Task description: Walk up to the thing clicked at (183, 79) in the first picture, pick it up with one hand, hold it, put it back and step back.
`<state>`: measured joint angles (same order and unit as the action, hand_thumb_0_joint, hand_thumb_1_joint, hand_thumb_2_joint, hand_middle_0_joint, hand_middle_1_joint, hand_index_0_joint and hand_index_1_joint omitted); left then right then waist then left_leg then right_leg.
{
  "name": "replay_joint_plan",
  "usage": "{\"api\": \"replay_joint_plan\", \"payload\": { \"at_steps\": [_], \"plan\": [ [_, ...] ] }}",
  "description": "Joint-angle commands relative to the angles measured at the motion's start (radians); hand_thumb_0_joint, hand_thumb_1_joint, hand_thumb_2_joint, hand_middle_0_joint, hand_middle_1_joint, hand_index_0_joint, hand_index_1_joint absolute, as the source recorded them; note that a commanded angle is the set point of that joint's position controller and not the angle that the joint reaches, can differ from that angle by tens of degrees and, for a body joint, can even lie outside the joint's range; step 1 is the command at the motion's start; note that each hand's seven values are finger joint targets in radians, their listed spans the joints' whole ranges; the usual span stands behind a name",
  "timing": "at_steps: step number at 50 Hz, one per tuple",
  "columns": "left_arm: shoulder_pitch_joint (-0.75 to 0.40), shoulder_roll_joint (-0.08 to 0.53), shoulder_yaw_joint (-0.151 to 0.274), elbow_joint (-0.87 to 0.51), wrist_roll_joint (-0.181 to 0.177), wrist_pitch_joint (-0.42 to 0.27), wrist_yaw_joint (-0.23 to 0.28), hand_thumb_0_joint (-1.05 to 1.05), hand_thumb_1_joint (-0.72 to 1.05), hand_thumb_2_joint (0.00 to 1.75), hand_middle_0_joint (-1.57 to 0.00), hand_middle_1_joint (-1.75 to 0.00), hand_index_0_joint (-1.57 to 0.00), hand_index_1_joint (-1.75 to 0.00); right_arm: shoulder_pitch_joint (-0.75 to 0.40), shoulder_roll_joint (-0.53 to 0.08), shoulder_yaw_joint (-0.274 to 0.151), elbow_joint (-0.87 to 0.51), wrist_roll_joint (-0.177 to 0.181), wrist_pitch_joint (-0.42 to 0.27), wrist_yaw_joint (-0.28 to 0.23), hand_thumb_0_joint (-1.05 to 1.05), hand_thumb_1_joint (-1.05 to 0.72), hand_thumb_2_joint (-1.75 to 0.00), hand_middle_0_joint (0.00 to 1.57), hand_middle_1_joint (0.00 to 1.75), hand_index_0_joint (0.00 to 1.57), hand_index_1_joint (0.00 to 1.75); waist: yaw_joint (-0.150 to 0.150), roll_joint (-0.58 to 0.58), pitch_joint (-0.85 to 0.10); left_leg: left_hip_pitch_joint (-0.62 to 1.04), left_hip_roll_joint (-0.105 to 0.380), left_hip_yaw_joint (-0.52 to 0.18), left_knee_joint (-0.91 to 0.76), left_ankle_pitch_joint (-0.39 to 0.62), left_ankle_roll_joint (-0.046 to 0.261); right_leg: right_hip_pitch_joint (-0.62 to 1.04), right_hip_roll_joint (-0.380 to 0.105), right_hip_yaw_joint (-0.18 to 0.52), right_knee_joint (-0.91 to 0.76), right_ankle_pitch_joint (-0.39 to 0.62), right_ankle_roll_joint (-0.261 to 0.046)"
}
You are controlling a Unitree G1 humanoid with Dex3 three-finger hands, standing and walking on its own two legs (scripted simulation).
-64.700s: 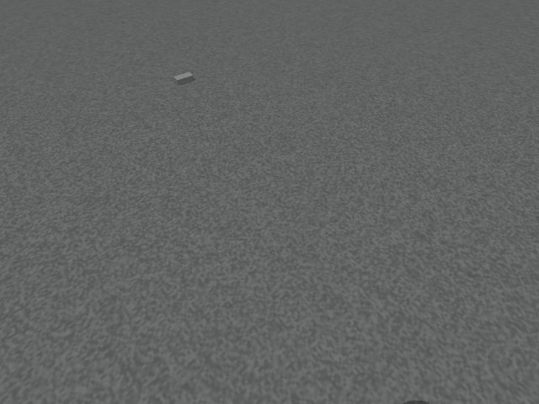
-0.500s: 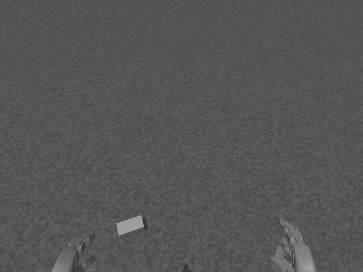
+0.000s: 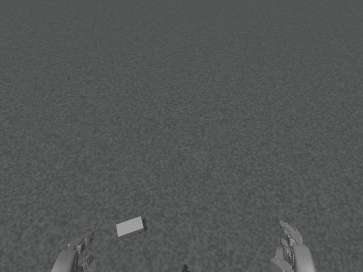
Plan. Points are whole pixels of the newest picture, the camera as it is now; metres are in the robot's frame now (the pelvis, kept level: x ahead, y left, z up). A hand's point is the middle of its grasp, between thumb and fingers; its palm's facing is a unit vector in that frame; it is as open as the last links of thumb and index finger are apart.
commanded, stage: home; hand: left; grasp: from above
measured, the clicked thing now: (130, 227) +0.48 +0.25 -0.69
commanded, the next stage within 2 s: stand in 0.30 s
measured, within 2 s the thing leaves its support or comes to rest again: neither
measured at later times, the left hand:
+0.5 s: hand out of the picture +0.16 +0.19 -0.07, palm faces +0.01 -0.95 -0.31, open 7.4 cm
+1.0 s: hand out of the picture +0.05 +0.24 -0.10, palm faces +0.05 -0.94 -0.33, open 7.4 cm
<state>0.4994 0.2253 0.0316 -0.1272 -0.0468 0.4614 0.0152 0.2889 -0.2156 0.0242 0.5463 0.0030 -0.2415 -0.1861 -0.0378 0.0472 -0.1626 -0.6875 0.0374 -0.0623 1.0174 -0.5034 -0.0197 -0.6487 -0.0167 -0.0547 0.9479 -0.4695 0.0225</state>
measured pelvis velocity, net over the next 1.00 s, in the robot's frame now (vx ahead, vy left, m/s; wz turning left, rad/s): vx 0.00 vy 0.00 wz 0.02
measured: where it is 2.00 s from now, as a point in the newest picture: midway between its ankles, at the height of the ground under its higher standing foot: outside the picture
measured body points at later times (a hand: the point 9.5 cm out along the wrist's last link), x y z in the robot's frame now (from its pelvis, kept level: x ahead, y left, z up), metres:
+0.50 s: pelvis -0.01 -0.01 +0.01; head +0.02 +0.00 +0.46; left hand +0.16 +0.24 -0.05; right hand +0.14 -0.26 -0.09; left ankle +0.00 +0.13 -0.68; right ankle +0.00 -0.14 -0.68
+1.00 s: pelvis +0.00 +0.00 +0.06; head +0.00 +0.00 +0.51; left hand +0.04 +0.29 -0.08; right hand +0.08 -0.27 -0.08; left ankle +0.00 +0.13 -0.68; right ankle +0.00 -0.14 -0.68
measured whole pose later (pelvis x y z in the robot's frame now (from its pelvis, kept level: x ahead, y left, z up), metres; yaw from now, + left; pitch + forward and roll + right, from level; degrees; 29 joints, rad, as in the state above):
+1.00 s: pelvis +0.00 +0.00 +0.06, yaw +1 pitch -3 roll +0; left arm 0.20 0.28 0.03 1.01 0.04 0.02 0.03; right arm 0.17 -0.28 -0.04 1.04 -0.04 -0.01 -0.02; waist 0.02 0.01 0.06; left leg -0.20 0.00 -0.04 0.53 -0.27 0.00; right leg -0.19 -0.06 -0.05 0.51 -0.27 0.03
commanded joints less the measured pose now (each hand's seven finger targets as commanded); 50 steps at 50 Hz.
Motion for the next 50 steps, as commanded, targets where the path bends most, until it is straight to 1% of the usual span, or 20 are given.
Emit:
{"api": "replay_joint_plan", "payload": {
  "at_steps": [1,3,12,13,14,16,17,19,20,21,22,23,24,25,27,30,32,35,44,50],
  "plan": [
    [-0.043,0.117,0.066,-0.216,0.003,-0.053,0.011,0.00,0.90,0.90,-0.20,-0.30,-0.20,-0.30,-0.071,-0.127,-0.049,-0.160,0.004,-0.055,-0.010,0.00,-0.90,-0.90,0.20,0.30,0.20,0.30,0.003,0.017,-0.066,0.080,-0.031,0.012,-0.177,0.226,0.024,0.051,0.036,-0.025,-0.142,0.188,-0.021],
    [-0.017,0.093,0.049,-0.181,0.002,-0.051,0.008,0.00,0.90,0.90,-0.20,-0.30,-0.20,-0.30,-0.072,-0.123,-0.049,-0.162,0.005,-0.055,-0.009,0.00,-0.90,-0.90,0.20,0.30,0.20,0.30,0.001,0.000,-0.070,0.081,-0.029,0.005,-0.179,0.230,0.024,0.054,0.037,-0.026,-0.138,0.192,-0.022],
    [-0.040,0.111,0.061,-0.207,0.002,-0.050,0.010,0.00,0.90,0.90,-0.20,-0.30,-0.20,-0.30,-0.073,-0.127,-0.050,-0.167,0.005,-0.055,-0.009,0.00,-0.90,-0.90,0.20,0.30,0.20,0.30,-0.002,0.011,-0.054,0.076,-0.030,0.017,-0.180,0.192,0.026,0.039,0.036,-0.023,-0.148,0.158,-0.021],
    [-0.016,0.094,0.050,-0.189,0.001,-0.046,0.009,0.00,0.90,0.90,-0.20,-0.30,-0.20,-0.30,-0.072,-0.121,-0.048,-0.170,0.004,-0.056,-0.008,0.00,-0.90,-0.90,0.20,0.30,0.20,0.30,-0.001,0.004,-0.078,0.075,-0.033,0.016,-0.174,0.202,0.026,0.048,0.035,-0.022,-0.146,0.167,-0.020],
    [-0.013,0.089,0.050,-0.179,-0.003,-0.043,0.007,0.00,0.90,0.90,-0.20,-0.30,-0.20,-0.30,-0.073,-0.124,-0.048,-0.169,0.004,-0.056,-0.008,0.00,-0.90,-0.90,0.20,0.30,0.20,0.30,-0.002,-0.001,-0.054,0.068,-0.033,0.020,-0.177,0.189,0.027,0.043,0.036,-0.024,-0.151,0.158,-0.018],
    [-0.028,0.113,0.072,-0.210,-0.003,-0.047,0.011,0.00,0.90,0.90,-0.20,-0.30,-0.20,-0.30,-0.074,-0.123,-0.050,-0.175,0.006,-0.055,-0.010,0.00,-0.90,-0.90,0.20,0.30,0.20,0.30,0.004,-0.013,-0.071,0.064,-0.037,0.028,-0.165,0.189,0.029,0.048,0.032,-0.019,-0.158,0.155,-0.018],
    [-0.025,0.106,0.058,-0.194,-0.001,-0.046,0.009,0.00,0.90,0.90,-0.20,-0.30,-0.20,-0.30,-0.079,-0.123,-0.048,-0.175,0.007,-0.055,-0.010,0.00,-0.90,-0.90,0.20,0.30,0.20,0.30,-0.002,-0.018,-0.057,0.056,-0.038,0.029,-0.166,0.179,0.031,0.044,0.031,-0.019,-0.163,0.148,-0.016],
    [-0.021,0.113,0.066,-0.211,-0.003,-0.047,0.009,0.00,0.90,0.90,-0.20,-0.30,-0.20,-0.30,-0.074,-0.125,-0.050,-0.173,0.006,-0.055,-0.009,0.00,-0.90,-0.90,0.20,0.30,0.20,0.30,-0.001,-0.010,-0.083,0.071,-0.037,0.026,-0.164,0.204,0.031,0.057,0.032,-0.018,-0.151,0.174,-0.018],
    [-0.318,0.189,0.062,0.140,0.109,-0.264,0.048,0.00,0.90,0.90,-0.20,-0.30,-0.20,-0.30,-0.121,-0.244,-0.090,0.076,-0.114,0.060,0.050,0.00,-0.90,-0.90,0.20,0.30,0.20,0.30,0.068,-0.066,0.155,0.084,-0.009,-0.011,-0.246,0.372,0.070,0.239,-0.048,0.049,-0.190,0.173,-0.049],
    [-0.223,0.209,0.079,0.327,0.118,-0.333,0.041,0.00,0.90,0.90,-0.20,-0.30,-0.20,-0.30,-0.131,-0.252,-0.104,0.098,-0.116,0.100,0.079,0.00,-0.90,-0.90,0.20,0.30,0.20,0.30,0.071,-0.114,0.062,0.150,-0.014,0.019,-0.229,0.394,0.087,0.267,-0.067,0.123,-0.227,0.185,-0.086],
    [-0.218,0.230,0.077,0.371,0.126,-0.368,0.036,0.00,0.90,0.90,-0.20,-0.30,-0.20,-0.30,-0.119,-0.244,-0.101,0.091,-0.117,0.120,0.098,0.00,-0.90,-0.90,0.20,0.30,0.20,0.30,0.053,-0.149,0.037,0.180,-0.017,0.022,-0.228,0.365,0.088,0.266,-0.088,0.168,-0.241,0.181,-0.107],
    [-0.249,0.221,0.067,0.392,0.121,-0.388,0.029,0.00,0.90,0.90,-0.20,-0.30,-0.20,-0.30,-0.106,-0.236,-0.094,0.088,-0.118,0.135,0.113,0.00,-0.90,-0.90,0.20,0.30,0.20,0.30,0.033,-0.087,0.071,0.183,-0.023,0.015,-0.255,0.345,0.084,0.238,-0.070,0.155,-0.253,0.201,-0.099],
    [-0.252,0.226,0.058,0.437,0.119,-0.404,0.024,0.00,0.90,0.90,-0.20,-0.30,-0.20,-0.30,-0.124,-0.222,-0.089,0.100,-0.097,0.139,0.131,0.00,-0.90,-0.90,0.20,0.30,0.20,0.30,0.055,-0.052,0.055,0.220,-0.024,-0.002,-0.287,0.319,0.083,0.281,-0.071,0.133,-0.243,0.226,-0.092],
    [-0.278,0.227,0.058,0.476,0.112,-0.417,0.021,0.00,0.90,0.90,-0.20,-0.30,-0.20,-0.30,-0.119,-0.210,-0.089,0.126,-0.070,0.141,0.147,0.00,-0.90,-0.90,0.20,0.30,0.20,0.30,0.055,-0.035,0.034,0.251,-0.019,0.000,-0.310,0.318,0.085,0.311,-0.079,0.127,-0.235,0.255,-0.079],
    [-0.287,0.221,0.066,0.557,0.105,-0.424,0.020,0.00,0.90,0.90,-0.20,-0.30,-0.20,-0.30,-0.144,-0.220,-0.098,0.153,-0.052,0.151,0.165,0.00,-0.90,-0.90,0.20,0.30,0.20,0.30,0.074,-0.090,0.040,0.289,-0.025,0.005,-0.317,0.344,0.074,0.310,-0.080,0.129,-0.268,0.280,-0.075],
    [-0.329,0.214,0.062,0.667,0.097,-0.443,0.026,0.00,0.90,0.90,-0.20,-0.30,-0.20,-0.30,-0.137,-0.213,-0.107,0.206,-0.052,0.170,0.172,0.00,-0.90,-0.90,0.20,0.30,0.20,0.30,0.060,-0.098,0.052,0.337,-0.019,-0.002,-0.348,0.300,0.074,0.314,-0.103,0.141,-0.333,0.221,-0.065],
    [-0.327,0.209,0.062,0.728,0.096,-0.454,0.026,0.00,0.90,0.90,-0.20,-0.30,-0.20,-0.30,-0.143,-0.228,-0.112,0.235,-0.057,0.175,0.172,0.00,-0.90,-0.90,0.20,0.30,0.20,0.30,0.065,-0.035,0.058,0.362,0.004,-0.037,-0.391,0.322,0.083,0.329,-0.082,0.106,-0.329,0.234,-0.054],
    [-0.337,0.210,0.062,0.814,0.096,-0.465,0.026,0.00,0.90,0.90,-0.20,-0.30,-0.20,-0.30,-0.163,-0.235,-0.112,0.267,-0.056,0.184,0.171,0.00,-0.90,-0.90,0.20,0.30,0.20,0.30,0.066,-0.010,0.110,0.346,0.021,-0.068,-0.479,0.272,0.084,0.364,-0.068,0.082,-0.368,0.215,-0.044],
    [-0.333,0.232,0.049,1.014,0.080,-0.480,0.029,0.00,0.90,0.90,-0.20,-0.30,-0.20,-0.30,-0.139,-0.254,-0.106,0.394,-0.039,0.207,0.157,0.00,-0.90,-0.90,0.20,0.30,0.20,0.30,0.048,-0.035,0.138,0.463,0.033,-0.057,-0.555,0.422,0.060,0.468,-0.099,0.088,-0.501,0.347,-0.043],
    [-0.341,0.241,0.037,1.102,0.078,-0.476,0.030,0.00,0.90,0.90,-0.20,-0.30,-0.20,-0.30,-0.168,-0.261,-0.100,0.451,-0.030,0.215,0.154,0.00,-0.90,-0.90,0.20,0.30,0.20,0.30,0.056,-0.024,0.169,0.497,0.049,-0.070,-0.635,0.411,0.050,0.507,-0.096,0.070,-0.566,0.306,-0.031]
  ]
}}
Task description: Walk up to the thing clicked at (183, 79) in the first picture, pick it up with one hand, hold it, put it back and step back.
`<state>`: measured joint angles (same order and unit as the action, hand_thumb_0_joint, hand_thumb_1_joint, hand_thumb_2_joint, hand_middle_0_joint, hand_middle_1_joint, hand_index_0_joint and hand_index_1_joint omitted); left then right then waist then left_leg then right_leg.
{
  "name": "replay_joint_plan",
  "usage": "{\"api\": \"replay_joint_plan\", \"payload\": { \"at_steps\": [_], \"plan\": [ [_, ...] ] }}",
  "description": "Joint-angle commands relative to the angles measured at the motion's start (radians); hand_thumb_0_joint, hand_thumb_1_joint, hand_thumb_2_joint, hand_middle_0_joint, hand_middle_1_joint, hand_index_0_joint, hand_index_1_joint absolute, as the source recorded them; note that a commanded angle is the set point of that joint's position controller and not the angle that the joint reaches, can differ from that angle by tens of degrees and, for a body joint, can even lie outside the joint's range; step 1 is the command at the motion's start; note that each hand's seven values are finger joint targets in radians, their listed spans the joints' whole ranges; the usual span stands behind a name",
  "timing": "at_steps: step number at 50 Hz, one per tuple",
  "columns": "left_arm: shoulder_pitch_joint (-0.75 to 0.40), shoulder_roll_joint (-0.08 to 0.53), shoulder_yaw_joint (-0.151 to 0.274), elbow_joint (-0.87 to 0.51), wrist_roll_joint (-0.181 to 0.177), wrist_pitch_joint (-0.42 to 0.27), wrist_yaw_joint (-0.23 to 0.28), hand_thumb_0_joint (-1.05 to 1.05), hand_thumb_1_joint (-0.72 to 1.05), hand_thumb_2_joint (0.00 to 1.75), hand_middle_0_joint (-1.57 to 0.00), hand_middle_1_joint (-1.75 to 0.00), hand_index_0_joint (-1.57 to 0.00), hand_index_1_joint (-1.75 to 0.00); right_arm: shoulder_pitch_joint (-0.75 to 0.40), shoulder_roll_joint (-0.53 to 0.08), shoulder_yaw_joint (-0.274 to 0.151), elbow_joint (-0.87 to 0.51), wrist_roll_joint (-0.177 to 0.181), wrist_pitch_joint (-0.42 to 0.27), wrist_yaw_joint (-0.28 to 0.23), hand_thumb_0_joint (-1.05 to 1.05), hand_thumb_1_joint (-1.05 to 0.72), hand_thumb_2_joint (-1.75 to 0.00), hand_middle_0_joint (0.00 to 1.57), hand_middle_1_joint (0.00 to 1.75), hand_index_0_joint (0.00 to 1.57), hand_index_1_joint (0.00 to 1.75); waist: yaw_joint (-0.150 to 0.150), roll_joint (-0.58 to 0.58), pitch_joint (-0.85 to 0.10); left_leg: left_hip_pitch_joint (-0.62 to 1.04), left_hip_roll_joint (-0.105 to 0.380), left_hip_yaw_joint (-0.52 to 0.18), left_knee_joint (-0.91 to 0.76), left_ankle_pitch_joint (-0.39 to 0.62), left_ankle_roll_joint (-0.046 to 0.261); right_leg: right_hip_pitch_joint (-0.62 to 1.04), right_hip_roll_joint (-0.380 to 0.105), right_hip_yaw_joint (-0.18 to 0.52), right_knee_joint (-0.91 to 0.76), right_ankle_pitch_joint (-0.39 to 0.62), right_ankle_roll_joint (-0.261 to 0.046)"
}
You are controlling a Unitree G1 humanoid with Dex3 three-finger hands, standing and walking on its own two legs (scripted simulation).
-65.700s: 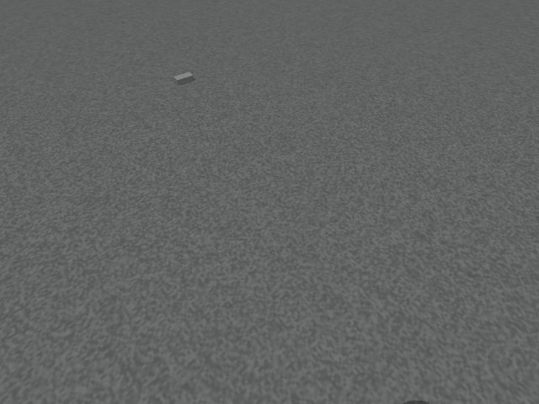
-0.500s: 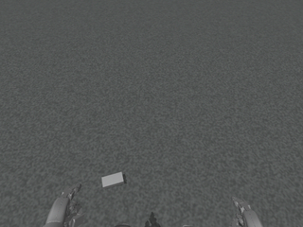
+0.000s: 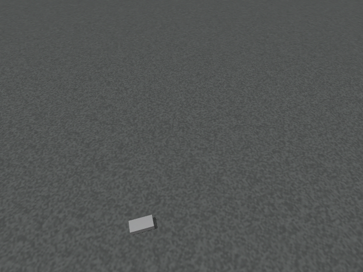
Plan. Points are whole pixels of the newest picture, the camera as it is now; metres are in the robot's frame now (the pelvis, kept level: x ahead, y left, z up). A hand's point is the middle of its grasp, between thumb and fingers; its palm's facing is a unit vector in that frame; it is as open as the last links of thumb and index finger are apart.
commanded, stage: stand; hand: left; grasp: from above
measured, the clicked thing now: (141, 224) +0.49 +0.24 -0.75
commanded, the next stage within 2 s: step back in 1.92 s
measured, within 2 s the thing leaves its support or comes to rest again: neither
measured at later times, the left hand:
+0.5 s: hand out of the picture +0.05 +0.24 -0.15, palm faces +0.02 -0.94 -0.35, open 7.4 cm
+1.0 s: hand out of the picture +0.07 +0.23 -0.15, palm faces +0.02 -0.94 -0.34, open 7.4 cm
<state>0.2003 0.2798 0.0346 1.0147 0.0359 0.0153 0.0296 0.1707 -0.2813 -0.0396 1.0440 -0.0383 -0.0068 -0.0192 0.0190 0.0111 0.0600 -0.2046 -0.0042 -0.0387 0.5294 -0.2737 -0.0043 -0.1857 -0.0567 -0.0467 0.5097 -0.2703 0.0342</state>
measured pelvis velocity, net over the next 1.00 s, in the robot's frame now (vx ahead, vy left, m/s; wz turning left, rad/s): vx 0.01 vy -0.02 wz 0.01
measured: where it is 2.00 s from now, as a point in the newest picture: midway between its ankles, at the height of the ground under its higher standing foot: outside the picture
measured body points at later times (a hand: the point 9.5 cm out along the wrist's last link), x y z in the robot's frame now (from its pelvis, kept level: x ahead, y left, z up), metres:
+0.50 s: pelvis +0.00 -0.01 +0.01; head +0.00 -0.02 +0.46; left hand +0.04 +0.29 -0.13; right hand +0.06 -0.30 -0.13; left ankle +0.01 +0.12 -0.74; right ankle +0.00 -0.14 -0.74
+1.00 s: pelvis +0.01 -0.02 +0.01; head +0.02 -0.02 +0.46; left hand +0.07 +0.28 -0.12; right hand +0.08 -0.31 -0.13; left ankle +0.01 +0.12 -0.74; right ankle +0.00 -0.14 -0.74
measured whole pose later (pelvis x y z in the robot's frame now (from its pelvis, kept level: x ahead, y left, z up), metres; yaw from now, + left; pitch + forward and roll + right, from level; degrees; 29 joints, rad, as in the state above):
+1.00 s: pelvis +0.01 -0.02 +0.01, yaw +0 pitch -3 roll +0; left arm 0.10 0.31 0.03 1.16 0.02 0.00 0.01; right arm 0.12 -0.33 -0.02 1.15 -0.02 0.00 -0.01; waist 0.01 0.02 0.06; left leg -0.11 0.02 -0.05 0.35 -0.19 -0.03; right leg -0.09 -0.03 -0.07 0.33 -0.19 0.01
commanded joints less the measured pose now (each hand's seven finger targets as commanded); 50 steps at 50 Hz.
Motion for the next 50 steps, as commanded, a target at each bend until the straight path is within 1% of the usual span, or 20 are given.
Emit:
{"api": "replay_joint_plan", "payload": {
  "at_steps": [1,7,9,11,14,16,19,20,22,26,29,32,35,36,37,38,40,48,49,50],
  "plan": [
    [-0.046,0.188,0.033,-0.028,-0.004,-0.030,0.015,0.00,0.90,0.90,-0.20,-0.30,-0.20,-0.30,-0.055,-0.195,-0.035,-0.040,0.011,-0.018,-0.012,0.00,-0.90,-0.90,0.20,0.30,0.20,0.30,-0.002,0.010,-0.045,0.013,0.089,-0.095,-0.159,0.161,0.033,0.044,-0.055,0.058,-0.138,0.094,-0.041],
    [-0.065,0.203,0.030,0.021,-0.003,-0.032,0.012,0.00,0.90,0.90,-0.20,-0.30,-0.20,-0.30,-0.064,-0.199,-0.032,-0.005,0.013,-0.013,-0.010,0.00,-0.90,-0.90,0.20,0.30,0.20,0.30,-0.004,0.006,-0.022,0.019,0.092,-0.098,-0.210,0.115,0.027,0.063,-0.061,0.061,-0.179,0.077,-0.038],
    [-0.079,0.206,0.030,0.033,-0.003,-0.032,0.011,0.00,0.90,0.90,-0.20,-0.30,-0.20,-0.30,-0.065,-0.201,-0.031,0.005,0.012,-0.010,-0.009,0.00,-0.90,-0.90,0.20,0.30,0.20,0.30,-0.007,0.012,-0.006,-0.002,0.090,-0.094,-0.221,0.073,0.026,0.071,-0.062,0.064,-0.191,0.066,-0.033],
    [-0.071,0.208,0.028,0.044,-0.004,-0.033,0.010,0.00,0.90,0.90,-0.20,-0.30,-0.20,-0.30,-0.075,-0.204,-0.030,0.010,0.014,-0.010,-0.007,0.00,-0.90,-0.90,0.20,0.30,0.20,0.30,-0.001,0.006,-0.013,0.009,0.094,-0.102,-0.231,0.087,0.028,0.076,-0.064,0.060,-0.195,0.073,-0.036],
    [-0.085,0.215,0.028,0.055,-0.004,-0.035,0.008,0.00,0.90,0.90,-0.20,-0.30,-0.20,-0.30,-0.075,-0.205,-0.030,0.017,0.015,-0.007,-0.004,0.00,-0.90,-0.90,0.20,0.30,0.20,0.30,-0.004,-0.006,-0.008,0.011,0.091,-0.094,-0.227,0.065,0.026,0.071,-0.064,0.065,-0.216,0.027,-0.033],
    [-0.084,0.211,0.025,0.060,-0.003,-0.036,0.007,0.00,0.90,0.90,-0.20,-0.30,-0.20,-0.30,-0.090,-0.210,-0.030,0.020,0.016,-0.008,-0.003,0.00,-0.90,-0.90,0.20,0.30,0.20,0.30,-0.003,-0.009,-0.014,0.032,0.093,-0.091,-0.218,0.111,0.026,0.069,-0.069,0.067,-0.226,0.053,-0.035],
    [-0.096,0.229,0.029,0.066,-0.007,-0.038,0.006,0.00,0.90,0.90,-0.20,-0.30,-0.20,-0.30,-0.071,-0.211,-0.026,0.031,0.015,-0.008,-0.003,0.00,-0.90,-0.90,0.20,0.30,0.20,0.30,-0.008,-0.009,-0.032,0.024,0.093,-0.089,-0.229,0.104,0.023,0.094,-0.072,0.071,-0.228,0.065,-0.036],
    [-0.091,0.225,0.027,0.069,-0.008,-0.037,0.004,0.00,0.90,0.90,-0.20,-0.30,-0.20,-0.30,-0.082,-0.214,-0.025,0.031,0.017,-0.008,-0.002,0.00,-0.90,-0.90,0.20,0.30,0.20,0.30,-0.002,-0.007,-0.017,0.033,0.092,-0.090,-0.231,0.095,0.020,0.075,-0.067,0.068,-0.229,0.047,-0.036],
    [-0.101,0.229,0.027,0.073,-0.008,-0.038,0.005,0.00,0.90,0.90,-0.20,-0.30,-0.20,-0.30,-0.085,-0.210,-0.023,0.031,0.016,-0.007,-0.001,0.00,-0.90,-0.90,0.20,0.30,0.20,0.30,-0.004,-0.010,-0.028,0.033,0.094,-0.086,-0.228,0.117,0.023,0.086,-0.071,0.069,-0.234,0.059,-0.036],
    [-0.104,0.230,0.028,0.080,-0.012,-0.043,0.004,0.00,0.90,0.90,-0.20,-0.30,-0.20,-0.30,-0.084,-0.217,-0.017,0.038,0.018,-0.011,-0.003,0.00,-0.90,-0.90,0.20,0.30,0.20,0.30,-0.006,-0.004,-0.045,0.055,0.102,-0.081,-0.217,0.193,0.025,0.107,-0.080,0.075,-0.234,0.150,-0.036],
    [-0.110,0.236,0.031,0.085,-0.015,-0.041,0.004,0.00,0.90,0.90,-0.20,-0.30,-0.20,-0.30,-0.080,-0.218,-0.013,0.041,0.017,-0.010,-0.005,0.00,-0.90,-0.90,0.20,0.30,0.20,0.30,-0.007,-0.004,-0.048,0.052,0.103,-0.080,-0.222,0.199,0.024,0.117,-0.081,0.074,-0.233,0.165,-0.037],
    [-0.102,0.228,0.027,0.095,-0.014,-0.037,0.000,0.00,0.90,0.90,-0.20,-0.30,-0.20,-0.30,-0.086,-0.227,-0.012,0.042,0.019,-0.009,-0.004,0.00,-0.90,-0.90,0.20,0.30,0.20,0.30,-0.003,0.008,-0.025,0.047,0.101,-0.080,-0.235,0.147,0.020,0.097,-0.070,0.068,-0.240,0.104,-0.036],
    [-0.113,0.238,0.030,0.093,-0.012,-0.038,0.000,0.00,0.90,0.90,-0.20,-0.30,-0.20,-0.30,-0.085,-0.228,-0.013,0.042,0.019,-0.009,-0.003,0.00,-0.90,-0.90,0.20,0.30,0.20,0.30,-0.004,-0.018,-0.033,0.053,0.106,-0.082,-0.230,0.160,0.021,0.096,-0.073,0.073,-0.249,0.087,-0.039],
    [-0.122,0.240,0.030,0.092,-0.012,-0.039,-0.001,0.00,0.90,0.90,-0.20,-0.30,-0.20,-0.30,-0.080,-0.222,-0.010,0.044,0.018,-0.008,-0.003,0.00,-0.90,-0.90,0.20,0.30,0.20,0.30,-0.009,-0.016,-0.030,0.050,0.103,-0.077,-0.229,0.167,0.019,0.096,-0.072,0.076,-0.249,0.092,-0.038],
    [-0.114,0.237,0.030,0.091,-0.011,-0.040,-0.001,0.00,0.90,0.90,-0.20,-0.30,-0.20,-0.30,-0.087,-0.231,-0.012,0.042,0.019,-0.009,-0.003,0.00,-0.90,-0.90,0.20,0.30,0.20,0.30,-0.005,-0.005,-0.045,0.067,0.110,-0.079,-0.224,0.187,0.022,0.097,-0.077,0.078,-0.250,0.119,-0.040],
    [-0.121,0.242,0.032,0.089,-0.015,-0.041,0.000,0.00,0.90,0.90,-0.20,-0.30,-0.20,-0.30,-0.078,-0.226,-0.010,0.043,0.018,-0.010,-0.004,0.00,-0.90,-0.90,0.20,0.30,0.20,0.30,-0.010,-0.005,-0.053,0.060,0.110,-0.075,-0.221,0.209,0.022,0.116,-0.081,0.080,-0.245,0.164,-0.040],
    [-0.119,0.238,0.032,0.090,-0.016,-0.043,-0.001,0.00,0.90,0.90,-0.20,-0.30,-0.20,-0.30,-0.089,-0.231,-0.008,0.042,0.020,-0.012,-0.004,0.00,-0.90,-0.90,0.20,0.30,0.20,0.30,-0.006,-0.005,-0.066,0.071,0.110,-0.075,-0.221,0.243,0.021,0.126,-0.079,0.072,-0.236,0.201,-0.038],
    [-0.132,0.242,0.033,0.093,-0.018,-0.038,-0.004,0.00,0.90,0.90,-0.20,-0.30,-0.20,-0.30,-0.086,-0.237,-0.005,0.047,0.021,-0.012,-0.006,0.00,-0.90,-0.90,0.20,0.30,0.20,0.30,-0.008,0.000,-0.049,0.056,0.114,-0.075,-0.238,0.215,0.016,0.126,-0.075,0.071,-0.242,0.155,-0.039],
    [-0.129,0.239,0.032,0.092,-0.016,-0.039,-0.005,0.00,0.90,0.90,-0.20,-0.30,-0.20,-0.30,-0.099,-0.238,-0.006,0.042,0.020,-0.013,-0.005,0.00,-0.90,-0.90,0.20,0.30,0.20,0.30,-0.005,0.001,-0.061,0.070,0.118,-0.076,-0.230,0.238,0.019,0.124,-0.077,0.068,-0.240,0.176,-0.040],
    [-0.135,0.243,0.033,0.087,-0.017,-0.040,-0.006,0.00,0.90,0.90,-0.20,-0.30,-0.20,-0.30,-0.092,-0.235,-0.004,0.042,0.020,-0.014,-0.006,0.00,-0.90,-0.90,0.20,0.30,0.20,0.30,-0.010,-0.005,-0.074,0.073,0.118,-0.071,-0.228,0.268,0.019,0.134,-0.082,0.072,-0.236,0.219,-0.043]
  ]
}}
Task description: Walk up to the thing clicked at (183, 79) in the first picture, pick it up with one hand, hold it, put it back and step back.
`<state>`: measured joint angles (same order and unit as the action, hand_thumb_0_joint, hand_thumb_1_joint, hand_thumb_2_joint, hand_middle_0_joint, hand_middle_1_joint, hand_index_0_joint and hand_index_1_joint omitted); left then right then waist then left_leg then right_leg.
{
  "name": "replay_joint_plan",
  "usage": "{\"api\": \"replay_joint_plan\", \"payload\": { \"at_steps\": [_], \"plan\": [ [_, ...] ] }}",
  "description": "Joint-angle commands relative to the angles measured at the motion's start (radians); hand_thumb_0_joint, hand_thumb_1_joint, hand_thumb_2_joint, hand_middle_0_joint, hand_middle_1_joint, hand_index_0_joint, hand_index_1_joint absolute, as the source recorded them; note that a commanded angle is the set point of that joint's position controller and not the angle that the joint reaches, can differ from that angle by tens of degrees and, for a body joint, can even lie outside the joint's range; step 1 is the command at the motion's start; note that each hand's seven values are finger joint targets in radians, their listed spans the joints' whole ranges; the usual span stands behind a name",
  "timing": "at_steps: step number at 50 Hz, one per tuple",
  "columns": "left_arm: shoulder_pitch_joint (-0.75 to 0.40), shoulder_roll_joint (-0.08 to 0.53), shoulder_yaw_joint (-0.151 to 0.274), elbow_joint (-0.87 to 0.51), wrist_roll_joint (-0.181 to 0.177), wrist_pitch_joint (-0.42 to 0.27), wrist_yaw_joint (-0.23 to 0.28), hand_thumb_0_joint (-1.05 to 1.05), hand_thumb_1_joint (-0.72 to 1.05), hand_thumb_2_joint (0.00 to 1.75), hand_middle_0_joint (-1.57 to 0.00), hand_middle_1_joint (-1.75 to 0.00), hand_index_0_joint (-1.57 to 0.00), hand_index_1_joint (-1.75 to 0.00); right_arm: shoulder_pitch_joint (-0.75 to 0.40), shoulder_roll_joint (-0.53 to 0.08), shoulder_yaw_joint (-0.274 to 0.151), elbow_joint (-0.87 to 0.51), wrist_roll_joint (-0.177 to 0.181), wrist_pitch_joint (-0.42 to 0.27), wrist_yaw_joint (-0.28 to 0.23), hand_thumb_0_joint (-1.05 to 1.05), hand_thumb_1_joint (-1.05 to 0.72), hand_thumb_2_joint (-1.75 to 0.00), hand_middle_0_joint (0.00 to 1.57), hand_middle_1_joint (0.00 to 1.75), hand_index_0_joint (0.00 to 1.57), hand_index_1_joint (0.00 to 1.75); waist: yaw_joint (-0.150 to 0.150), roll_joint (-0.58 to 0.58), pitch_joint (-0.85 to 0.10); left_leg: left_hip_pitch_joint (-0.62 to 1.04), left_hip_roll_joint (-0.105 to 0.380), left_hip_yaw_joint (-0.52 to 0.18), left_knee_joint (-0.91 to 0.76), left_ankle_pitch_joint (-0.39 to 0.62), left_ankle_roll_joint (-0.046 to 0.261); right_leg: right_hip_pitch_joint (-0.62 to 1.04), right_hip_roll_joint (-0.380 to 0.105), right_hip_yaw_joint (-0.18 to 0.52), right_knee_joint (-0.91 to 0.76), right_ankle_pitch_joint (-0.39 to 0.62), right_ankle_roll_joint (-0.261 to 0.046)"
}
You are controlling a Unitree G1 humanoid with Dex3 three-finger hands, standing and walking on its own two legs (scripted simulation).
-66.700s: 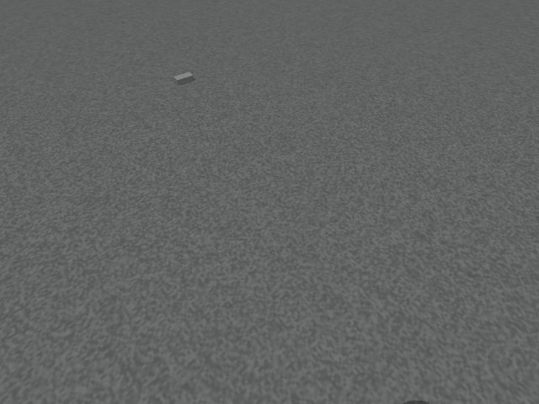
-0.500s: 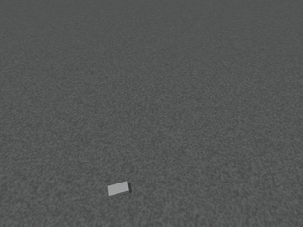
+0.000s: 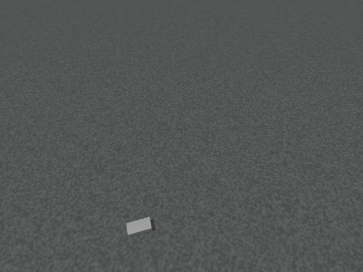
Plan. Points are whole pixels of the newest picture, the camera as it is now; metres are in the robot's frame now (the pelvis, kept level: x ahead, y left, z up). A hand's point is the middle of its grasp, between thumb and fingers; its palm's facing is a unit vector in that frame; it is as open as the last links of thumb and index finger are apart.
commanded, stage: stand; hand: left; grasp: from above
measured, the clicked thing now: (139, 226) +0.48 +0.25 -0.76
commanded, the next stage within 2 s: step back in 0.92 s
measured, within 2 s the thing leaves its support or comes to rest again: neither
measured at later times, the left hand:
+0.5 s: hand out of the picture +0.08 +0.25 -0.16, palm faces +0.02 -0.94 -0.34, open 7.4 cm
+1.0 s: hand out of the picture +0.06 +0.25 -0.16, palm faces +0.03 -0.94 -0.35, open 7.4 cm
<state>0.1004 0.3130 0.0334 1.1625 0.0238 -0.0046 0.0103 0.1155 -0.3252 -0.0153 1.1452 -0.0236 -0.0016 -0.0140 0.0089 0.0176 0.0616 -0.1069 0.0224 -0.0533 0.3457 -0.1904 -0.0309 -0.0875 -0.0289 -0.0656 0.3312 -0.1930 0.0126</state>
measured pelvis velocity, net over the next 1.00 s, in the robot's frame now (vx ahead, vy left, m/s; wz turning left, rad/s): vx -0.01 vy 0.00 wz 0.01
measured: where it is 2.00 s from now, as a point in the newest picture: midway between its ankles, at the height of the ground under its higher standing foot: outside the picture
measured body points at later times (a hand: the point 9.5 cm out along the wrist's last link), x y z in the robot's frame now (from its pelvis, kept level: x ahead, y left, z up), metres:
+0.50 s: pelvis +0.00 +0.00 +0.00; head +0.01 -0.01 +0.45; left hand +0.07 +0.30 -0.13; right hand +0.08 -0.30 -0.14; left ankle +0.00 +0.14 -0.75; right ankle -0.01 -0.12 -0.75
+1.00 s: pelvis -0.01 +0.00 +0.00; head +0.02 -0.01 +0.44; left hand +0.06 +0.30 -0.13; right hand +0.07 -0.31 -0.14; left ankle +0.00 +0.14 -0.75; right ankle -0.01 -0.12 -0.75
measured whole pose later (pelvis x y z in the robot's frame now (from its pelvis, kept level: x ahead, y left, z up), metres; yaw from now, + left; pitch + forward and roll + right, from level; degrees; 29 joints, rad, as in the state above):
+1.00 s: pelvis -0.01 +0.00 +0.00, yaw +0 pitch -2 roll -1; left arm 0.10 0.33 0.06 1.11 0.00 0.00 0.00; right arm 0.10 -0.36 -0.02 1.10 -0.01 0.01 0.00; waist 0.00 0.03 0.10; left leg -0.18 0.03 -0.06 0.44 -0.21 -0.02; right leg -0.14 -0.02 -0.07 0.39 -0.21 0.00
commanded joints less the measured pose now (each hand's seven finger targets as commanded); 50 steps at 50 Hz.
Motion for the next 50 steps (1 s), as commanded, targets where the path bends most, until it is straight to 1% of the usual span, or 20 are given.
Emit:
{"api": "replay_joint_plan", "payload": {
  "at_steps": [1,5,7,11,13,15,20,27,28,30,34,38,41,43,45,46,47,48,49,50],
  "plan": [
    [-0.027,0.208,0.034,-0.060,-0.006,-0.020,0.014,0.00,0.90,0.90,-0.20,-0.30,-0.20,-0.30,-0.037,-0.199,-0.030,-0.058,0.007,-0.021,-0.012,0.00,-0.90,-0.90,0.20,0.30,0.20,0.30,0.004,-0.006,-0.086,-0.011,0.093,-0.057,-0.040,0.212,0.045,0.042,-0.109,0.086,-0.049,0.168,-0.022],
    [-0.034,0.209,0.033,-0.060,-0.009,-0.019,0.014,0.00,0.90,0.90,-0.20,-0.30,-0.20,-0.30,-0.040,-0.198,-0.027,-0.058,0.006,-0.022,-0.011,0.00,-0.90,-0.90,0.20,0.30,0.20,0.30,0.003,-0.009,-0.082,-0.011,0.093,-0.055,-0.042,0.232,0.044,0.041,-0.106,0.080,-0.047,0.179,-0.019],
    [-0.039,0.209,0.033,-0.062,-0.008,-0.020,0.013,0.00,0.90,0.90,-0.20,-0.30,-0.20,-0.30,-0.042,-0.199,-0.026,-0.060,0.006,-0.021,-0.011,0.00,-0.90,-0.90,0.20,0.30,0.20,0.30,0.000,-0.011,-0.085,-0.017,0.094,-0.053,-0.041,0.212,0.046,0.048,-0.111,0.084,-0.049,0.175,-0.018],
    [-0.044,0.214,0.034,-0.060,-0.006,-0.019,0.012,0.00,0.90,0.90,-0.20,-0.30,-0.20,-0.30,-0.041,-0.199,-0.027,-0.059,0.006,-0.018,-0.009,0.00,-0.90,-0.90,0.20,0.30,0.20,0.30,-0.001,-0.018,-0.067,-0.029,0.092,-0.060,-0.059,0.155,0.043,0.033,-0.106,0.082,-0.062,0.101,-0.018],
    [-0.042,0.216,0.034,-0.063,-0.005,-0.020,0.011,0.00,0.90,0.90,-0.20,-0.30,-0.20,-0.30,-0.048,-0.198,-0.026,-0.062,0.008,-0.020,-0.008,0.00,-0.90,-0.90,0.20,0.30,0.20,0.30,0.000,-0.016,-0.067,-0.014,0.094,-0.059,-0.056,0.175,0.042,0.022,-0.107,0.085,-0.061,0.119,-0.020],
    [-0.044,0.215,0.034,-0.064,-0.007,-0.022,0.012,0.00,0.90,0.90,-0.20,-0.30,-0.20,-0.30,-0.046,-0.204,-0.026,-0.062,0.007,-0.021,-0.008,0.00,-0.90,-0.90,0.20,0.30,0.20,0.30,0.000,-0.008,-0.092,-0.019,0.096,-0.056,-0.046,0.212,0.046,0.054,-0.114,0.084,-0.048,0.175,-0.020],
    [-0.036,0.217,0.034,-0.068,-0.009,-0.023,0.010,0.00,0.90,0.90,-0.20,-0.30,-0.20,-0.30,-0.050,-0.208,-0.026,-0.063,0.009,-0.025,-0.008,0.00,-0.90,-0.90,0.20,0.30,0.20,0.30,0.001,-0.001,-0.098,0.000,0.098,-0.053,-0.042,0.245,0.047,0.053,-0.113,0.083,-0.048,0.206,-0.020],
    [-0.038,0.218,0.032,-0.066,-0.009,-0.022,0.009,0.00,0.90,0.90,-0.20,-0.30,-0.20,-0.30,-0.044,-0.205,-0.025,-0.062,0.008,-0.021,-0.005,0.00,-0.90,-0.90,0.20,0.30,0.20,0.30,-0.001,-0.022,-0.062,-0.013,0.096,-0.058,-0.064,0.183,0.042,0.024,-0.106,0.080,-0.061,0.124,-0.020],
    [-0.041,0.222,0.034,-0.065,-0.010,-0.021,0.007,0.00,0.90,0.90,-0.20,-0.30,-0.20,-0.30,-0.039,-0.206,-0.024,-0.061,0.009,-0.021,-0.006,0.00,-0.90,-0.90,0.20,0.30,0.20,0.30,-0.006,-0.021,-0.056,-0.027,0.091,-0.051,-0.062,0.151,0.044,0.027,-0.107,0.088,-0.067,0.116,-0.020],
    [-0.032,0.219,0.032,-0.064,-0.009,-0.020,0.006,0.00,0.90,0.90,-0.20,-0.30,-0.20,-0.30,-0.050,-0.207,-0.025,-0.063,0.008,-0.022,-0.005,0.00,-0.90,-0.90,0.20,0.30,0.20,0.30,-0.001,-0.008,-0.050,-0.018,0.093,-0.056,-0.066,0.137,0.043,0.011,-0.107,0.087,-0.068,0.091,-0.024],
    [-0.033,0.226,0.034,-0.066,-0.009,-0.025,0.005,0.00,0.90,0.90,-0.20,-0.30,-0.20,-0.30,-0.040,-0.208,-0.025,-0.064,0.008,-0.022,-0.003,0.00,-0.90,-0.90,0.20,0.30,0.20,0.30,-0.003,-0.022,-0.071,-0.020,0.094,-0.057,-0.065,0.153,0.046,0.032,-0.112,0.094,-0.067,0.111,-0.025],
    [-0.032,0.228,0.033,-0.068,-0.009,-0.024,0.004,0.00,0.90,0.90,-0.20,-0.30,-0.20,-0.30,-0.043,-0.205,-0.023,-0.066,0.008,-0.023,-0.003,0.00,-0.90,-0.90,0.20,0.30,0.20,0.30,-0.002,-0.011,-0.061,-0.020,0.095,-0.059,-0.068,0.145,0.041,0.020,-0.111,0.091,-0.066,0.103,-0.027],
    [-0.029,0.227,0.033,-0.069,-0.009,-0.023,0.002,0.00,0.90,0.90,-0.20,-0.30,-0.20,-0.30,-0.035,-0.210,-0.022,-0.063,0.008,-0.022,-0.003,0.00,-0.90,-0.90,0.20,0.30,0.20,0.30,-0.004,-0.008,-0.061,-0.032,0.091,-0.056,-0.069,0.119,0.044,0.023,-0.110,0.094,-0.067,0.098,-0.027],
    [-0.024,0.229,0.031,-0.067,-0.010,-0.022,0.001,0.00,0.90,0.90,-0.20,-0.30,-0.20,-0.30,-0.032,-0.210,-0.020,-0.062,0.009,-0.022,-0.002,0.00,-0.90,-0.90,0.20,0.30,0.20,0.30,-0.005,-0.005,-0.053,-0.030,0.092,-0.057,-0.075,0.098,0.041,0.011,-0.107,0.096,-0.070,0.063,-0.027],
    [-0.028,0.230,0.032,-0.069,-0.010,-0.023,0.002,0.00,0.90,0.90,-0.20,-0.30,-0.20,-0.30,-0.027,-0.209,-0.019,-0.062,0.008,-0.022,-0.001,0.00,-0.90,-0.90,0.20,0.30,0.20,0.30,-0.005,-0.014,-0.068,-0.027,0.094,-0.058,-0.069,0.117,0.043,0.021,-0.110,0.096,-0.067,0.090,-0.027],
    [-0.025,0.305,0.082,-0.089,-0.028,-0.015,0.007,0.00,0.90,0.90,-0.20,-0.30,-0.20,-0.30,-0.069,-0.260,-0.042,-0.090,0.012,-0.002,0.006,0.00,-0.90,-0.90,0.20,0.30,0.20,0.30,-0.002,-0.029,0.062,-0.137,0.060,-0.057,0.055,0.252,0.068,-0.047,-0.107,0.110,0.009,0.258,-0.038],
    [-0.005,0.304,0.087,-0.107,-0.030,-0.013,0.012,0.00,0.90,0.90,-0.20,-0.30,-0.20,-0.30,-0.042,-0.240,-0.040,-0.105,0.020,0.003,0.005,0.00,-0.90,-0.90,0.20,0.30,0.20,0.30,-0.008,-0.048,0.015,-0.132,0.049,-0.030,0.113,0.283,0.069,-0.020,-0.125,0.116,0.027,0.335,-0.064],
    [0.009,0.303,0.091,-0.114,-0.033,-0.010,0.014,0.00,0.90,0.90,-0.20,-0.30,-0.20,-0.30,-0.042,-0.227,-0.040,-0.116,0.025,0.007,0.006,0.00,-0.90,-0.90,0.20,0.30,0.20,0.30,-0.002,-0.060,-0.002,-0.122,0.015,-0.004,0.182,0.253,0.062,-0.028,-0.152,0.135,0.019,0.379,-0.094],
    [0.004,0.316,0.096,-0.137,-0.029,-0.009,0.015,0.00,0.90,0.90,-0.20,-0.30,-0.20,-0.30,-0.020,-0.224,-0.043,-0.127,0.028,0.012,0.006,0.00,-0.90,-0.90,0.20,0.30,0.20,0.30,-0.011,-0.096,-0.042,-0.126,-0.015,0.021,0.260,0.208,0.060,-0.019,-0.198,0.174,0.010,0.414,-0.137],
    [-0.024,0.322,0.102,-0.160,-0.024,-0.007,0.017,0.00,0.90,0.90,-0.20,-0.30,-0.20,-0.30,0.002,-0.221,-0.050,-0.134,0.028,0.020,0.007,0.00,-0.90,-0.90,0.20,0.30,0.20,0.30,-0.017,-0.141,-0.063,-0.142,-0.050,0.041,0.368,0.041,0.056,-0.041,-0.261,0.218,-0.007,0.413,-0.192]
  ]
}}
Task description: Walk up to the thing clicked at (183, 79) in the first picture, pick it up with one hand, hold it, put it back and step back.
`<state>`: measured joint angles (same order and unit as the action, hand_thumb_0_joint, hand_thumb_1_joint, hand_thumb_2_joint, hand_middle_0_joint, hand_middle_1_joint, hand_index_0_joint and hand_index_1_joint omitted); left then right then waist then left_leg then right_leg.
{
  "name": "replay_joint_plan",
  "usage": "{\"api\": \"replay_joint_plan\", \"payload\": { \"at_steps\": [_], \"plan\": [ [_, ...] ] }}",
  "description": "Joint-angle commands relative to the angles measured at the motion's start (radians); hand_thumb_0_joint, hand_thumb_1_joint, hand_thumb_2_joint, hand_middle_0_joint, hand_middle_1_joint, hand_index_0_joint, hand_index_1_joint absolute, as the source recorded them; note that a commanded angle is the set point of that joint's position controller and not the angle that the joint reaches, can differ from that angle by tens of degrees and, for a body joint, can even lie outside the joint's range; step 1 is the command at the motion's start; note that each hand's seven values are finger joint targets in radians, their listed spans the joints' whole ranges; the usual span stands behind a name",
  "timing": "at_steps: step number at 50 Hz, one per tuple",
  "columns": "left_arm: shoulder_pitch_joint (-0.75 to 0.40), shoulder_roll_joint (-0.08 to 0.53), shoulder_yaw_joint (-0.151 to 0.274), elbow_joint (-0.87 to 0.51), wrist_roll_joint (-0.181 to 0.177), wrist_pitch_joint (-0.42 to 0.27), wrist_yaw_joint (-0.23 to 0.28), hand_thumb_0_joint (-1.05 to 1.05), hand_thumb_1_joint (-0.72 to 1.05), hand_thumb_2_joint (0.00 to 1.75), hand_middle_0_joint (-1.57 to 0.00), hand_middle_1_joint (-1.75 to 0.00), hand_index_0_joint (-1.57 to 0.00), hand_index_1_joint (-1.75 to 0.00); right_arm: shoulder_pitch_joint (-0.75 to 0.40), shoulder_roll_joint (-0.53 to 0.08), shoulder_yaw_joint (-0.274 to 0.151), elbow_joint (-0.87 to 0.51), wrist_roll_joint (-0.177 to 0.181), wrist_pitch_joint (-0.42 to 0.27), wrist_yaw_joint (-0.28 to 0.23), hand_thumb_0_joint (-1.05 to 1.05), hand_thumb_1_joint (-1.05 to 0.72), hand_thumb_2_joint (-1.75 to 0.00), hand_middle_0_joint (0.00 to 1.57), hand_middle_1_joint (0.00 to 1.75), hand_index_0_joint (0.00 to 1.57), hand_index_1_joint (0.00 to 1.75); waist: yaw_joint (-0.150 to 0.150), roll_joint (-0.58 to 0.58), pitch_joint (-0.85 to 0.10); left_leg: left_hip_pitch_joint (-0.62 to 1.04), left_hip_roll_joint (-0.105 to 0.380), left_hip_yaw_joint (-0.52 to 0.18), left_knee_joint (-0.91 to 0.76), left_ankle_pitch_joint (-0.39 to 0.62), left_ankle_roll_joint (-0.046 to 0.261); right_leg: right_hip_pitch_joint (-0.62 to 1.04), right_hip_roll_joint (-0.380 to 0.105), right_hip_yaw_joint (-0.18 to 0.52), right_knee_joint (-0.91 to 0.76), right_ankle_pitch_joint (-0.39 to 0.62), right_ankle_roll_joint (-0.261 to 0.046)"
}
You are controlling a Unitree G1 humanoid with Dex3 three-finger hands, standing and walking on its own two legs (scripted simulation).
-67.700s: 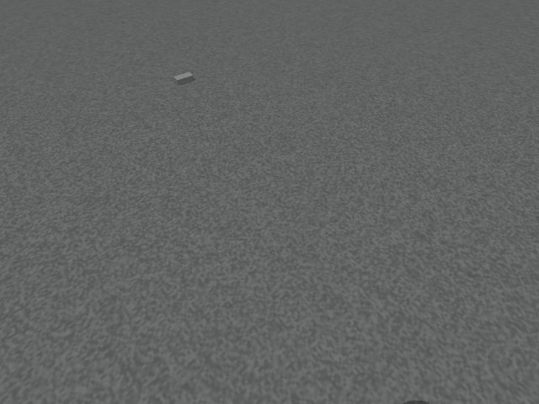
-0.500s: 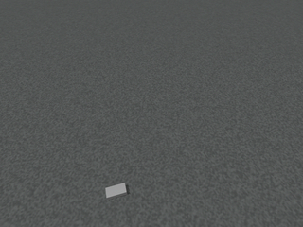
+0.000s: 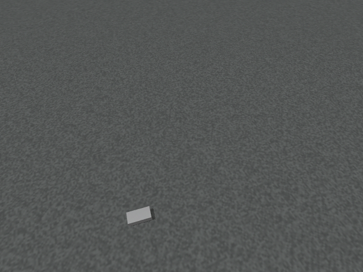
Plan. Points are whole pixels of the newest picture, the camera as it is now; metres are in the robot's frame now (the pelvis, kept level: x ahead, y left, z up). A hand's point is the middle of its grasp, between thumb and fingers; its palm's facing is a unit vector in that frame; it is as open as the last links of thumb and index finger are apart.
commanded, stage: step back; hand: left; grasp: from above
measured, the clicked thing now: (139, 216) +0.49 +0.25 -0.76
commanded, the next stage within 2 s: none
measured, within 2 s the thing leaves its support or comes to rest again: neither
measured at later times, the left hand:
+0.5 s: hand out of the picture +0.07 +0.32 -0.17, palm faces -0.08 -0.93 -0.36, open 7.4 cm
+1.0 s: hand out of the picture -0.02 +0.33 -0.16, palm faces -0.02 -0.92 -0.39, open 7.4 cm
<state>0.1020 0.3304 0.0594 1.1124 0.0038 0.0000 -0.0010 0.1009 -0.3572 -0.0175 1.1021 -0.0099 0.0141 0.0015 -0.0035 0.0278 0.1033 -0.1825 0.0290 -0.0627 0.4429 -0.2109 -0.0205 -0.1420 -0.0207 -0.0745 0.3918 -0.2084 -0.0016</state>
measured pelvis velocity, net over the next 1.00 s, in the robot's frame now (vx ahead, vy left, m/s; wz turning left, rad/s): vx -0.16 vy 0.07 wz -0.01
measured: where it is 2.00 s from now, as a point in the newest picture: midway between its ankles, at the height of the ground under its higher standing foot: outside the picture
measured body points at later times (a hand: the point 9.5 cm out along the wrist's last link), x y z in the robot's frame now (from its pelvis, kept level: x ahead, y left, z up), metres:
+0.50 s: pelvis -0.06 +0.06 -0.01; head +0.02 +0.07 +0.43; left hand +0.07 +0.36 -0.15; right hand +0.01 -0.25 -0.13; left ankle -0.05 +0.16 -0.74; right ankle -0.12 -0.07 -0.69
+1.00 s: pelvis -0.16 +0.07 -0.03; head -0.09 +0.08 +0.42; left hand -0.02 +0.38 -0.13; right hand -0.07 -0.25 -0.14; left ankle -0.16 +0.19 -0.75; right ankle -0.11 -0.05 -0.74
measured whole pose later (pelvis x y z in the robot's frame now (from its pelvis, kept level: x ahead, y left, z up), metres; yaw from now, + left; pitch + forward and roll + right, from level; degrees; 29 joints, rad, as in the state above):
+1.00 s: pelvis -0.16 +0.07 -0.03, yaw +0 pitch -2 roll +0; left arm 0.10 0.37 0.07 0.76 0.03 0.04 0.01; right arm 0.14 -0.40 -0.05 0.88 -0.02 0.02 -0.03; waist 0.00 -0.01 0.20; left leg -0.26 -0.04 -0.05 0.65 -0.35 0.00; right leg -0.37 -0.02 0.00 0.68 -0.28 0.00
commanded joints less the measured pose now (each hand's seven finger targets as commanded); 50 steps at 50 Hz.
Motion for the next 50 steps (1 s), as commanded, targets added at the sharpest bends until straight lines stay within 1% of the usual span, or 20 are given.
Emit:
{"api": "replay_joint_plan", "payload": {
  "at_steps": [1,3,6,9,10,11,12,14,17,24,28,30,32,33,34,38,43,48,49,50],
  "plan": [
    [-0.058,0.308,0.077,-0.144,0.006,-0.010,0.030,0.00,0.90,0.90,-0.20,-0.30,-0.20,-0.30,0.035,-0.186,-0.056,-0.101,0.010,0.016,-0.006,0.00,-0.90,-0.90,0.20,0.30,0.20,0.30,-0.007,-0.204,-0.118,-0.085,-0.083,0.038,0.400,-0.215,0.051,-0.025,-0.335,0.284,-0.075,0.421,-0.231],
    [-0.115,0.309,0.084,-0.196,0.023,-0.005,0.031,0.00,0.90,0.90,-0.20,-0.30,-0.20,-0.30,0.099,-0.202,-0.068,-0.120,0.009,0.033,0.001,0.00,-0.90,-0.90,0.20,0.30,0.20,0.30,-0.037,-0.206,-0.125,-0.068,-0.038,-0.035,0.510,-0.319,0.070,-0.131,-0.375,0.279,-0.039,0.386,-0.255],
    [-0.169,0.294,0.077,-0.241,0.031,0.001,0.034,0.00,0.90,0.90,-0.20,-0.30,-0.20,-0.30,0.132,-0.198,-0.075,-0.146,0.018,0.034,0.008,0.00,-0.90,-0.90,0.20,0.30,0.20,0.30,-0.057,-0.229,-0.140,-0.108,-0.017,-0.022,0.410,-0.242,0.072,-0.093,-0.304,0.197,0.058,0.399,-0.190],
    [-0.118,0.263,0.060,-0.260,0.012,0.025,0.030,0.00,0.90,0.90,-0.20,-0.30,-0.20,-0.30,0.118,-0.195,-0.081,-0.160,-0.006,0.011,0.000,0.00,-0.90,-0.90,0.20,0.30,0.20,0.30,-0.035,-0.103,-0.145,-0.057,-0.005,0.024,0.001,0.167,0.059,-0.047,-0.177,0.117,0.258,0.303,-0.096],
    [-0.096,0.218,0.054,-0.267,-0.003,0.037,0.029,0.00,0.90,0.90,-0.20,-0.30,-0.20,-0.30,0.102,-0.235,-0.094,-0.170,-0.023,0.005,-0.005,0.00,-0.90,-0.90,0.20,0.30,0.20,0.30,-0.014,0.059,-0.139,-0.025,0.087,-0.125,-0.052,0.437,0.067,-0.110,-0.059,0.076,0.399,0.149,-0.050],
    [-0.091,0.178,0.047,-0.283,-0.011,0.045,0.034,0.00,0.90,0.90,-0.20,-0.30,-0.20,-0.30,0.107,-0.307,-0.110,-0.182,-0.037,0.000,-0.009,0.00,-0.90,-0.90,0.20,0.30,0.20,0.30,-0.016,0.219,-0.123,0.084,0.211,-0.325,-0.062,0.683,0.126,-0.320,0.098,0.122,0.538,-0.323,-0.032],
    [-0.052,0.193,0.052,-0.265,-0.002,0.058,0.043,0.00,0.90,0.90,-0.20,-0.30,-0.20,-0.30,0.112,-0.318,-0.113,-0.185,-0.033,-0.002,-0.013,0.00,-0.90,-0.90,0.20,0.30,0.20,0.30,-0.008,0.114,-0.146,0.076,0.248,-0.306,-0.013,0.731,0.177,-0.313,0.109,0.220,0.646,-0.444,-0.035],
    [-0.066,0.211,0.050,-0.266,0.002,0.057,0.055,0.00,0.90,0.90,-0.20,-0.30,-0.20,-0.30,0.052,-0.340,-0.115,-0.221,-0.022,-0.004,-0.021,0.00,-0.90,-0.90,0.20,0.30,0.20,0.30,-0.028,0.179,-0.160,0.038,0.295,-0.365,-0.044,0.671,0.229,-0.332,0.126,0.290,0.773,-0.445,-0.035],
    [0.013,0.229,0.055,-0.258,-0.013,0.056,0.047,0.00,0.90,0.90,-0.20,-0.30,-0.20,-0.30,-0.010,-0.245,-0.095,-0.259,-0.026,-0.007,-0.039,0.00,-0.90,-0.90,0.20,0.30,0.20,0.30,0.032,0.132,-0.185,0.169,0.174,-0.160,0.044,0.658,0.180,-0.396,0.116,0.281,0.815,-0.283,-0.027],
    [-0.025,0.218,0.059,-0.318,0.005,0.025,0.038,0.00,0.90,0.90,-0.20,-0.30,-0.20,-0.30,0.099,-0.244,-0.099,-0.276,-0.010,-0.002,-0.048,0.00,-0.90,-0.90,0.20,0.30,0.20,0.30,-0.053,0.089,-0.154,0.247,0.232,-0.176,0.089,0.654,0.271,-0.352,0.071,0.187,0.515,-0.302,0.027],
    [0.049,0.212,0.068,-0.298,0.013,0.016,0.028,0.00,0.90,0.90,-0.20,-0.30,-0.20,-0.30,0.042,-0.262,-0.100,-0.301,-0.004,0.007,-0.039,0.00,-0.90,-0.90,0.20,0.30,0.20,0.30,-0.027,0.097,-0.181,0.116,0.190,-0.133,0.122,0.469,0.221,-0.167,0.049,0.110,0.248,-0.186,-0.008],
    [0.126,0.203,0.068,-0.265,0.022,0.005,0.028,0.00,0.90,0.90,-0.20,-0.30,-0.20,-0.30,-0.009,-0.256,-0.096,-0.313,0.007,0.013,-0.032,0.00,-0.90,-0.90,0.20,0.30,0.20,0.30,0.022,0.061,-0.204,0.014,0.166,-0.108,0.189,0.342,0.175,-0.012,0.034,0.104,0.032,0.057,-0.036],
    [0.098,0.309,0.092,-0.293,0.029,-0.004,0.028,0.00,0.90,0.90,-0.20,-0.30,-0.20,-0.30,-0.029,-0.190,-0.073,-0.331,0.023,0.014,-0.027,0.00,-0.90,-0.90,0.20,0.30,0.20,0.30,0.017,-0.208,-0.172,-0.263,-0.044,0.011,0.385,-0.089,0.055,0.064,-0.201,0.450,-0.002,0.293,-0.160],
    [0.044,0.378,0.102,-0.324,0.028,-0.002,0.026,0.00,0.90,0.90,-0.20,-0.30,-0.20,-0.30,-0.041,-0.193,-0.080,-0.329,0.016,0.024,-0.038,0.00,-0.90,-0.90,0.20,0.30,0.20,0.30,0.047,-0.318,-0.113,-0.276,-0.138,-0.006,0.626,-0.428,0.029,-0.084,-0.375,0.625,-0.047,0.390,-0.331],
    [0.013,0.364,0.102,-0.349,0.030,-0.006,0.029,0.00,0.90,0.90,-0.20,-0.30,-0.20,-0.30,-0.010,-0.220,-0.090,-0.306,0.008,0.027,-0.042,0.00,-0.90,-0.90,0.20,0.30,0.20,0.30,0.035,-0.267,-0.070,-0.245,-0.113,-0.088,0.754,-0.448,0.015,-0.166,-0.396,0.652,-0.040,0.425,-0.354],
    [-0.019,0.242,0.082,-0.375,0.020,-0.001,0.036,0.00,0.90,0.90,-0.20,-0.30,-0.20,-0.30,0.053,-0.203,-0.067,-0.268,0.023,0.014,-0.036,0.00,-0.90,-0.90,0.20,0.30,0.20,0.30,0.000,-0.139,-0.120,-0.308,-0.175,-0.111,0.774,-0.306,0.009,-0.007,-0.175,0.303,0.063,0.549,-0.206],
    [0.077,0.237,0.079,-0.389,0.029,0.010,0.043,0.00,0.90,0.90,-0.20,-0.30,-0.20,-0.30,0.040,-0.188,-0.057,-0.302,0.015,0.000,-0.042,0.00,-0.90,-0.90,0.20,0.30,0.20,0.30,0.059,-0.174,-0.166,-0.343,-0.117,-0.037,0.497,-0.315,-0.017,0.194,-0.186,0.288,0.122,0.591,-0.218],
    [0.021,0.278,0.077,-0.420,0.012,0.036,0.030,0.00,0.90,0.90,-0.20,-0.30,-0.20,-0.30,0.142,-0.185,-0.077,-0.273,-0.008,-0.013,-0.033,0.00,-0.90,-0.90,0.20,0.30,0.20,0.30,-0.004,-0.212,-0.196,-0.065,-0.063,0.066,0.034,-0.048,0.026,0.038,-0.154,0.249,0.240,0.426,-0.155],
    [0.030,0.264,0.074,-0.424,0.009,0.042,0.026,0.00,0.90,0.90,-0.20,-0.30,-0.20,-0.30,0.138,-0.196,-0.086,-0.275,-0.013,-0.016,-0.030,0.00,-0.90,-0.90,0.20,0.30,0.20,0.30,-0.002,-0.173,-0.193,-0.002,-0.047,0.036,-0.038,0.085,0.038,-0.028,-0.122,0.247,0.264,0.328,-0.119],
    [0.039,0.235,0.063,-0.432,0.008,0.045,0.022,0.00,0.90,0.90,-0.20,-0.30,-0.20,-0.30,0.126,-0.265,-0.105,-0.284,-0.028,-0.019,-0.030,0.00,-0.90,-0.90,0.20,0.30,0.20,0.30,0.001,-0.031,-0.195,0.065,0.091,-0.163,-0.027,0.192,0.092,-0.181,-0.046,0.235,0.344,0.125,-0.070]
  ]
}}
